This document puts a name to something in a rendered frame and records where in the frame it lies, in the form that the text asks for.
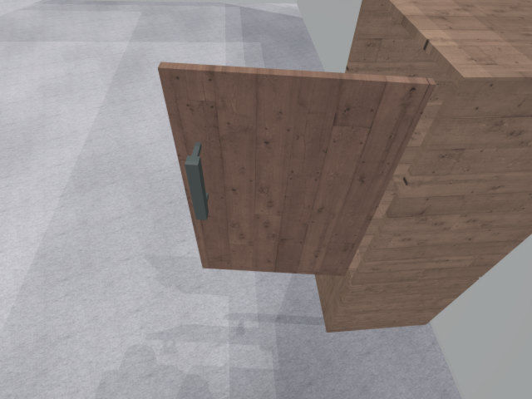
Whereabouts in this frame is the handle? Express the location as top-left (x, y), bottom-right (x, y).
top-left (185, 142), bottom-right (209, 220)

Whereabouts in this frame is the cupboard door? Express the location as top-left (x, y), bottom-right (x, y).
top-left (158, 62), bottom-right (436, 276)

